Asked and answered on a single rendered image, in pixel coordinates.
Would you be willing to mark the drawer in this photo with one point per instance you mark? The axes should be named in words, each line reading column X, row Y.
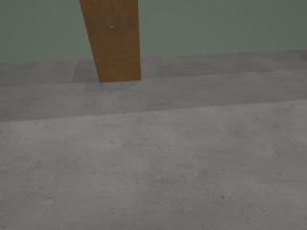
column 123, row 24

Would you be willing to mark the cabinet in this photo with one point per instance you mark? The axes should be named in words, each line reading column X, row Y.
column 116, row 57

